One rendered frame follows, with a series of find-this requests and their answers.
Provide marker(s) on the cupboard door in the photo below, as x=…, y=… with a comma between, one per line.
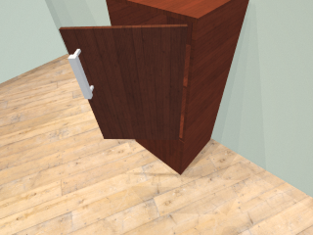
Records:
x=138, y=75

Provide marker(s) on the handle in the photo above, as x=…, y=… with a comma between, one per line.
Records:
x=80, y=76

